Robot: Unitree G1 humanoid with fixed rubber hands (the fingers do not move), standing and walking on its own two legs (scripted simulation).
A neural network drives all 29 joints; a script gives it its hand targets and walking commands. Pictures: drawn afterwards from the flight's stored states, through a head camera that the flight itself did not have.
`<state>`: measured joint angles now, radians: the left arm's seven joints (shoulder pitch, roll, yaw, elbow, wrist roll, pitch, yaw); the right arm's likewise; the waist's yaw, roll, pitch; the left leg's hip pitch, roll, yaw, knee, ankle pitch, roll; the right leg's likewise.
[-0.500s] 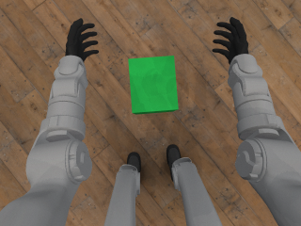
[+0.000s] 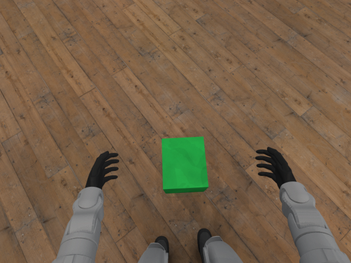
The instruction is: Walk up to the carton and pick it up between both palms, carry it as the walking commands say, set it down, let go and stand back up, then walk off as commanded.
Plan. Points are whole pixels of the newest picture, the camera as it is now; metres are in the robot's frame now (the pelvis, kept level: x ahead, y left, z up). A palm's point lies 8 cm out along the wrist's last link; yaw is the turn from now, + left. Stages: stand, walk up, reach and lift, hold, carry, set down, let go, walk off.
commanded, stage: let go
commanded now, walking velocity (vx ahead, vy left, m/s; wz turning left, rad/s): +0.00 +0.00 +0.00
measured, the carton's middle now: (183, 166) +0.46 -0.02 -0.64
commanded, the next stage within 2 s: stand in 0.82 s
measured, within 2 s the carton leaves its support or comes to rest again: neither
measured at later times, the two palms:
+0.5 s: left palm (58, 247) +0.19 +0.25 -0.03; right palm (302, 231) +0.19 -0.22 -0.04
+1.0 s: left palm (44, 259) +0.17 +0.28 -0.05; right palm (324, 237) +0.18 -0.27 -0.05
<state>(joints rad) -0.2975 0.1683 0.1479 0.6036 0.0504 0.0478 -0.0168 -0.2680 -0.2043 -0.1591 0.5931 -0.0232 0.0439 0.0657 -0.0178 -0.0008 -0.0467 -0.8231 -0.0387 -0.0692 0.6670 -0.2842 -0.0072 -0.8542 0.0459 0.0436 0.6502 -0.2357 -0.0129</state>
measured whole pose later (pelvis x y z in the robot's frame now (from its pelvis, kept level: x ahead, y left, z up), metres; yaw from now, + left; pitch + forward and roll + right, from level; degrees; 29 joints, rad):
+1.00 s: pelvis +0.03 +0.00 +0.03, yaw +0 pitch -1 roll +0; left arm 0.20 0.30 0.06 0.65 0.04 0.04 0.01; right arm 0.20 -0.30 -0.05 0.62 -0.04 0.06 -0.01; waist 0.00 0.02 0.02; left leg -0.17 -0.03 -0.06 0.51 -0.33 0.01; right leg -0.20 0.04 0.03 0.50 -0.29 -0.02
